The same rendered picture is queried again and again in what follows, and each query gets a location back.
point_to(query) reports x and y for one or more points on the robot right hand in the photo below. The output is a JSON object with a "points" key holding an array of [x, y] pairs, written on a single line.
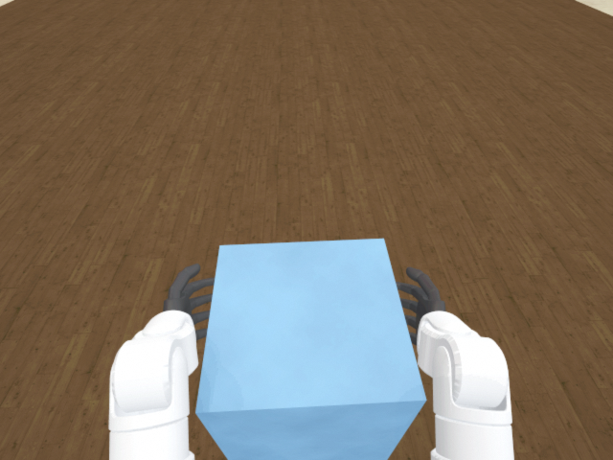
{"points": [[427, 294]]}

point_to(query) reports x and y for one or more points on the robot right forearm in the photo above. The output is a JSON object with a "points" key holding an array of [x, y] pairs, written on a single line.
{"points": [[471, 390]]}

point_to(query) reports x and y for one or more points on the robot left hand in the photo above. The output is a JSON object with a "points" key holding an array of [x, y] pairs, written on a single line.
{"points": [[180, 292]]}

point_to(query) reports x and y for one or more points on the carton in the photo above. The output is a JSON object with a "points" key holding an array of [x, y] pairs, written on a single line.
{"points": [[307, 353]]}

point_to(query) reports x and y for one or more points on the robot left forearm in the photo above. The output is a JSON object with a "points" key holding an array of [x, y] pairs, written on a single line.
{"points": [[149, 391]]}

